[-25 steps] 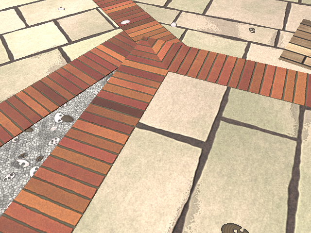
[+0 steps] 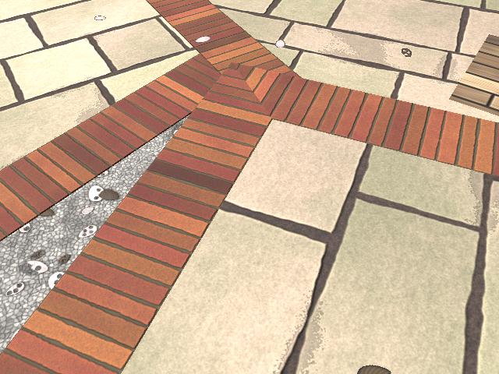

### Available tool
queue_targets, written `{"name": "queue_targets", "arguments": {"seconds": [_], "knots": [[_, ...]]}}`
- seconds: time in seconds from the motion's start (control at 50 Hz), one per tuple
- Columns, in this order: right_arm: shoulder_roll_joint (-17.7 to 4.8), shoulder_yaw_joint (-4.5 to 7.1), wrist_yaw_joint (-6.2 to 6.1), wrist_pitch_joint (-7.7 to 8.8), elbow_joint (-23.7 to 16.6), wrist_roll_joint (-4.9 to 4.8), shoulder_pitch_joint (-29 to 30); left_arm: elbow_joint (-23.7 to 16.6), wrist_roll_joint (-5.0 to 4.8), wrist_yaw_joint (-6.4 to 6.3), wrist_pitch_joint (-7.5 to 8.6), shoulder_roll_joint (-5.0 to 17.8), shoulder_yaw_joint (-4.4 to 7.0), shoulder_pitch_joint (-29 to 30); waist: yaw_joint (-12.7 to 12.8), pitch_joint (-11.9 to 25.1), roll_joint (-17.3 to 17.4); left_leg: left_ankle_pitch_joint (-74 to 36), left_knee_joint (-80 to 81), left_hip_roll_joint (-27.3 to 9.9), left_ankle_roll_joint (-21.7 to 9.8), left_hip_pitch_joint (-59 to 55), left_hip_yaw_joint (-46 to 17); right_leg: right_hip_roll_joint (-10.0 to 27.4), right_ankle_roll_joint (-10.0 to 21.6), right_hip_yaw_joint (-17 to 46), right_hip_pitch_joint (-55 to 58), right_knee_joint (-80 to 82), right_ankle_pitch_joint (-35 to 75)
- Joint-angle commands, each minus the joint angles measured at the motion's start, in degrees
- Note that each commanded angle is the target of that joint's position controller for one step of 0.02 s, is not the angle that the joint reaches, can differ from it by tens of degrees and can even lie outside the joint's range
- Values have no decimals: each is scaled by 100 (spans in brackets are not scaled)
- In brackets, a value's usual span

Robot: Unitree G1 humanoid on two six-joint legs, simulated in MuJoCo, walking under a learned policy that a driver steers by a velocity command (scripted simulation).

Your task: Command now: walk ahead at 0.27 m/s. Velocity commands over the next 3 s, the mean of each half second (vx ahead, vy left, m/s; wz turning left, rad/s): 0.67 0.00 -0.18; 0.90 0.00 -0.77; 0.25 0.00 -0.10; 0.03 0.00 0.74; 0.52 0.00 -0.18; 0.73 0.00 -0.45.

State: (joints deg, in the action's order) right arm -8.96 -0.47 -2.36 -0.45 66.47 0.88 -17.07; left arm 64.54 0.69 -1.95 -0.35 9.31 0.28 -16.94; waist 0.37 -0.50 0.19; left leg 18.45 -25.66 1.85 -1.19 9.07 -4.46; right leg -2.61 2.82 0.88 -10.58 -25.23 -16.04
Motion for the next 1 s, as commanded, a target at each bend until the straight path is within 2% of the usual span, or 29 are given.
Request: {"name": "queue_targets", "arguments": {"seconds": [0.02, 0.06, 0.08, 0.14, 0.18, 0.2, 0.22, 0.24, 0.26, 0.28, 0.3, 0.38, 0.5, 0.54, 0.58, 0.62, 0.64, 0.66, 0.68, 0.7, 0.72, 0.76, 0.78, 0.82, 0.84, 0.88, 0.92, 0.96, 1.0], "knots": [[-601, 143, 87, -7, -424, 102, 75, -124, 23, 48, -48, 901, 243, -680, 248, -804, -439, 2478, -258, -95, -412, 1677, -233, 886, 660, 1530, -122, 955, -3713], [-226, 63, 179, 137, -856, 117, 780, -90, 26, 46, 18, 931, 338, -874, 407, -930, -997, 401, -1466, -88, -171, 2116, 602, 1893, 1077, 2724, 87, 1844, -3319], [-464, 134, 219, 210, -959, 128, 884, -164, 63, 62, 82, 980, 384, -794, 376, -744, -810, 368, -1948, -275, -135, 2129, 493, 2078, 1146, 2894, -10, 2038, -2869], [-471, 208, 337, 371, -1005, 39, 383, -575, -25, 103, 260, 1058, 445, 193, -226, -333, -625, 356, -1434, -309, -231, 1013, 579, 1612, 824, 1803, -701, 1909, -1838], [-350, 244, 308, 392, -788, -25, -434, -717, -89, 108, 273, 1102, 498, 635, -676, -411, -665, -12, -249, -19, -300, -490, 1093, 1149, 711, 1048, -1671, 1448, -1974], [-373, 286, 249, 389, -551, -39, -1044, -786, -45, 108, 267, 1033, 508, 782, -904, -529, -339, -144, 196, 153, -289, -1310, 1296, 940, 701, 838, -2318, 813, -2127], [-527, 340, 180, 445, -370, 13, -1639, -943, 7, 128, 314, 770, 453, 989, -1098, -457, 403, 336, 520, -315, -325, -2254, 551, 574, 571, 437, -3231, -523, -1834], [-904, 396, 133, 510, -383, 143, -2146, -1184, 93, 173, 402, 202, 296, 1229, -1186, -118, 1588, 1954, 1271, -1838, -457, -2461, -1697, 71, 391, -139, -3765, -2795, -1457], [-1224, 452, 115, 472, -475, 165, -1738, -1417, 79, 271, 457, 182, 281, 1061, -717, -406, 1572, 3417, 2054, -2587, -1054, -1888, -3630, 136, 492, 172, -4656, -3519, -869], [-1154, 465, 119, 502, -694, 150, -1116, -1434, 110, 345, 481, 421, 314, 1190, -455, -790, 776, 3359, 2074, -2648, -1128, -1477, -3408, 511, 482, 455, -4839, -4021, -199], [-1064, 448, 163, 589, -851, 105, -747, -1382, 91, 423, 503, 578, 356, 1177, -308, -695, 289, 2588, 1978, -2287, -940, -1350, -2574, 578, 414, 629, -4672, -4044, 296], [-752, 374, 153, 792, -844, 39, -840, -1274, 94, 559, 311, 533, 393, 992, -126, -521, 309, 451, 2206, -1512, -404, -1147, -437, 533, 179, 290, -4158, -4179, 999], [-553, 287, 146, 870, -732, 89, -1351, -1880, 58, 606, 251, 417, 262, 2354, -366, -1050, 303, -1736, 2499, -1224, -162, -1060, 1147, 480, 278, -600, -4064, -2964, 1570], [-648, 276, 87, 877, -691, 63, -1394, -2114, 68, 636, 265, 384, 192, 2659, -344, -1091, 326, -3116, 2454, -1267, -63, -1224, 1550, 421, 416, -1022, -3614, -2221, 1540], [-923, 299, 5, 867, -693, 59, -1374, -2204, 57, 604, 246, 480, 178, 2533, -144, -751, 548, -6386, 1792, -1380, 55, -1503, 1920, 19, 707, -1472, -2676, -1756, 1348], [-1313, 405, -126, 744, -746, 90, -1347, -2053, 53, 559, 220, 817, 266, 1618, 404, -120, 900, -8620, 270, -1557, 124, -1953, 2020, -391, 960, -1624, -1770, -1669, 871], [-1525, 485, -141, 666, -850, 107, -1161, -1832, 46, 530, 213, 1056, 364, 651, 863, 334, 1041, -9013, -959, -1671, 55, -1799, 1948, -524, 1098, -1542, -866, -1699, 512], [-1648, 548, -94, 609, -1001, 133, -866, -1470, 33, 476, 211, 1366, 528, -614, 1388, 876, 1052, -8543, -2511, -1749, -72, -1306, 1776, -551, 1294, -1198, 412, -1434, 166], [-1559, 575, 11, 599, -1073, 137, -615, -1301, 11, 394, 214, 1589, 699, -1184, 1641, 1030, 613, -5656, -4499, -1304, -155, -87, 1775, -216, 1504, -425, 1665, -813, -195], [-630, 373, 173, 715, -1542, 126, -198, -1377, 40, 333, 152, 1847, 768, -479, 862, 705, -979, 467, -6524, -140, 1, 2728, 1389, 973, 2008, 2152, 2652, -482, -983], [-872, 377, 229, 879, -2162, -35, 112, -1465, 84, 363, 105, 2130, 809, -463, 705, 1234, -886, 439, -7157, 87, -15, 3978, 58, 1600, 2680, 4472, 3233, 672, -1491], [-1078, 354, 242, 1017, -2242, 46, 386, -1349, 83, 279, 194, 1475, 696, -437, 401, 183, 463, -171, -6107, -540, -111, 4047, -130, 1570, 2167, 3936, 1952, 1388, -1151], [-1023, 340, 235, 953, -2242, 137, 469, -1381, 106, 232, 268, 1351, 647, -209, 114, -131, 784, -130, -5697, -712, -12, 3658, -106, 1297, 1958, 3406, 1149, 1435, -525], [-882, 286, 289, 677, -2269, 365, 261, -1462, 11, 152, 425, 1206, 526, -5, -298, -345, 719, 50, -5246, -926, 246, 3213, -49, 833, 1822, 2620, 125, 1441, 195], [-846, 260, 316, 575, -2386, 395, 403, -1477, -59, 154, 500, 1204, 493, -57, -336, -458, 623, 147, -4937, -1004, 356, 3162, 65, 666, 1795, 2402, -286, 1480, 355], [-802, 179, 365, 500, -2815, 372, 1207, -1510, -97, 171, 612, 1373, 502, -242, -193, -760, 410, -416, -3897, -1000, 482, 3040, 459, 367, 1682, 1986, -957, 1758, 1031], [-694, 94, 414, 559, -3033, 309, 1705, -1415, -109, 168, 630, 1307, 475, -579, 13, -910, 301, -1576, -2526, -765, 418, 2483, 805, 70, 1231, 1380, -1134, 1439, 3700], [-471, -1, 441, 634, -3046, 229, 1865, -1234, -189, 195, 605, 1227, 456, -1162, 404, -539, 35, -2862, -1332, -248, 128, 1631, 1147, -84, 654, 1028, -775, 1104, 5291], [-592, 11, 382, 632, -3057, 129, 1902, -1162, -188, 164, 591, 1279, 441, -1376, 545, -199, -420, -3290, -733, 141, -84, 1248, 1198, 11, 374, 1071, 23, 784, 6028]]}}
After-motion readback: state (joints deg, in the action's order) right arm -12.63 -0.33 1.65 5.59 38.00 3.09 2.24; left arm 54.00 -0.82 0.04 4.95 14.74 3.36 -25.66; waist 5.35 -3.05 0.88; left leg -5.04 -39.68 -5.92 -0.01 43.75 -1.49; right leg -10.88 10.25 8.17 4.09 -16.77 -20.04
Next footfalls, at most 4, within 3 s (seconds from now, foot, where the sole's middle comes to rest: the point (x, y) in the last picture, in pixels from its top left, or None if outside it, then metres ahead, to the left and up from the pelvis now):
0.68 right None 0.46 -0.05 -0.78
1.08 left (308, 254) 0.92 -0.15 -0.78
1.50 right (368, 287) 0.80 -0.32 -0.78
1.90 left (287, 280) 0.82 -0.07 -0.78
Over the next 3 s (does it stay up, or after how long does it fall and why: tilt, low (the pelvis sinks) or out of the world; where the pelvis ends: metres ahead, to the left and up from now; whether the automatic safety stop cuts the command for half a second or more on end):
stays up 1.24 -0.45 -0.01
